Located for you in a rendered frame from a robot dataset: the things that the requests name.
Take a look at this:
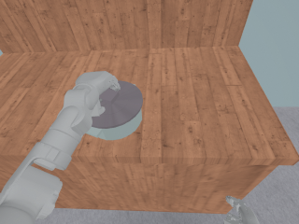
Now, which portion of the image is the table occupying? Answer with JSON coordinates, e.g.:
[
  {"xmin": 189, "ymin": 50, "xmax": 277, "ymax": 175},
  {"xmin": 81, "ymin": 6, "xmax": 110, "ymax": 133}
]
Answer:
[{"xmin": 0, "ymin": 0, "xmax": 299, "ymax": 215}]

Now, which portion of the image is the robot left forearm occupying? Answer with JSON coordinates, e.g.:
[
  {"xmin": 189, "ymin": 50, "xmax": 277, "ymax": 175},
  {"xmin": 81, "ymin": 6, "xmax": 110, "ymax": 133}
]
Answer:
[{"xmin": 0, "ymin": 82, "xmax": 99, "ymax": 204}]

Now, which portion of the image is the robot right hand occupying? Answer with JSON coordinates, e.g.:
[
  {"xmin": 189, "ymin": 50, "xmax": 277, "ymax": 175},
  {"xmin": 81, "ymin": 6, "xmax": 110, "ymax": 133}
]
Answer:
[{"xmin": 223, "ymin": 195, "xmax": 260, "ymax": 224}]

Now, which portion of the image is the knob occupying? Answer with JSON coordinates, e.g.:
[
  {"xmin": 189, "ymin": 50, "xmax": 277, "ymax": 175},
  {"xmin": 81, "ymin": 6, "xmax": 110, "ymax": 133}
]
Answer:
[{"xmin": 99, "ymin": 89, "xmax": 120, "ymax": 105}]

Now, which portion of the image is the lid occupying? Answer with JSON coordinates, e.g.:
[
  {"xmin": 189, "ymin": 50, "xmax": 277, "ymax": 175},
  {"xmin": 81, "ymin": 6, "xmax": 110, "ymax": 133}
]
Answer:
[{"xmin": 92, "ymin": 80, "xmax": 143, "ymax": 129}]

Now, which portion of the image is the robot left hand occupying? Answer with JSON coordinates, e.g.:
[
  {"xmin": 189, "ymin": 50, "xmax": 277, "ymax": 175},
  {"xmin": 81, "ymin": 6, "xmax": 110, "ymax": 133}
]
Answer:
[{"xmin": 75, "ymin": 71, "xmax": 121, "ymax": 117}]

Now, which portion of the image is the left robot upper arm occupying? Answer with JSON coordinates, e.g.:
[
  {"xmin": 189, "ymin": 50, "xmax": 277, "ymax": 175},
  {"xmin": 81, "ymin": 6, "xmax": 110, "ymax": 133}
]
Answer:
[{"xmin": 0, "ymin": 165, "xmax": 63, "ymax": 224}]

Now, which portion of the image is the pot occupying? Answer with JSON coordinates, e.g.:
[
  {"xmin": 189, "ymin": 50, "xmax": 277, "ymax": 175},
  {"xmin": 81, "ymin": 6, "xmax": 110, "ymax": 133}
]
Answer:
[{"xmin": 86, "ymin": 84, "xmax": 142, "ymax": 141}]

